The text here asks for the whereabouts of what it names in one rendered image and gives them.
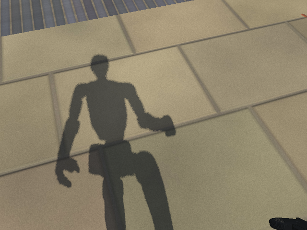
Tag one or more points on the robot right hand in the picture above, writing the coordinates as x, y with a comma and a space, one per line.
288, 223

